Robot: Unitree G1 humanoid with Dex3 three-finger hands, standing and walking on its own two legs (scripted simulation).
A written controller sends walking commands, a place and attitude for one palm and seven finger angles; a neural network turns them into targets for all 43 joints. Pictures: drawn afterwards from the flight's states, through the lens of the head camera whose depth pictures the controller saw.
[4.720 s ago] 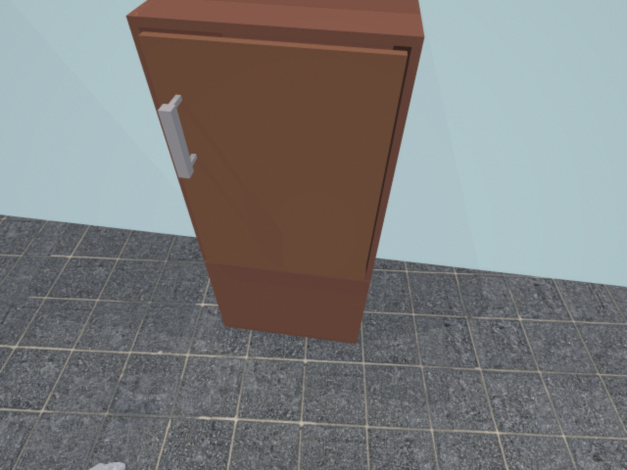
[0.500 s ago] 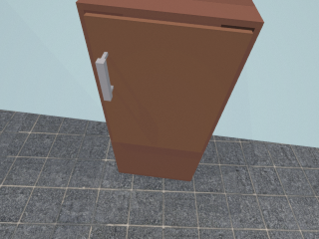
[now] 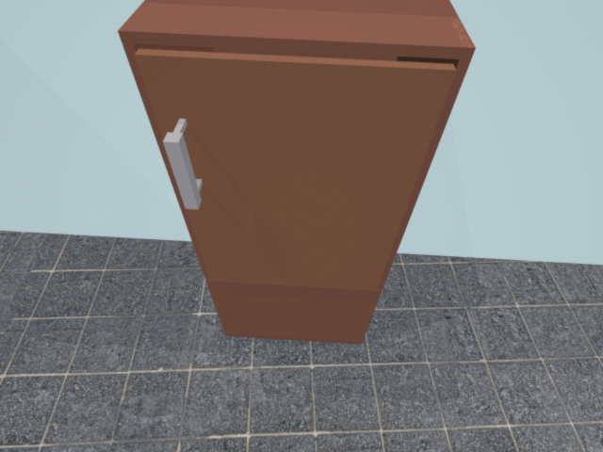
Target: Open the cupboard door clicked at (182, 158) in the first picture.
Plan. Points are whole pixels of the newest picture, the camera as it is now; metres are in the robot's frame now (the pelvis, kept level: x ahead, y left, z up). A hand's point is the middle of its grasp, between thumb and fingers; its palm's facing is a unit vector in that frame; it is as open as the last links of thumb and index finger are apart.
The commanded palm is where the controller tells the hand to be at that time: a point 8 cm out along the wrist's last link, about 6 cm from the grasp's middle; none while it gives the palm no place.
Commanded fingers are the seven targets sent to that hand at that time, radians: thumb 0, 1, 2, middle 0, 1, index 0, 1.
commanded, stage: come to a stop and stand still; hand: left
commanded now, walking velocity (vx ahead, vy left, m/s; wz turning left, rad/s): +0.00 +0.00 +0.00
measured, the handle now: (187, 165) +0.52 +0.22 +0.07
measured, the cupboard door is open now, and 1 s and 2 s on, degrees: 0 0 0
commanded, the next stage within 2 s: look again from close up in 0.42 s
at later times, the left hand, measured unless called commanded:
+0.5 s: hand out of the picture +0.00 +0.20 -0.17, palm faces +0.02 -0.98 -0.21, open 7.3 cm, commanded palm none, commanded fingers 0.00 0.90 0.90 -0.20 -0.30 -0.20 -0.30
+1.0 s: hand out of the picture -0.02 +0.19 -0.17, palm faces +0.03 -0.98 -0.17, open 7.3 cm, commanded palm none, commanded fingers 0.00 0.90 0.90 -0.20 -0.30 -0.20 -0.30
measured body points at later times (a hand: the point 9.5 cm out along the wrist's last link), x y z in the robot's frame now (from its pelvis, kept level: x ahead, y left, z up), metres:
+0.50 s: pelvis -0.02 +0.02 +0.00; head -0.02 +0.01 +0.45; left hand +0.00 +0.25 -0.15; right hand -0.01 -0.21 -0.16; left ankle +0.01 +0.12 -0.74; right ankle +0.01 -0.10 -0.74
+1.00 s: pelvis -0.01 +0.03 +0.01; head -0.02 +0.03 +0.46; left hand -0.02 +0.24 -0.16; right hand +0.00 -0.20 -0.15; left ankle +0.01 +0.12 -0.74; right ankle +0.01 -0.10 -0.74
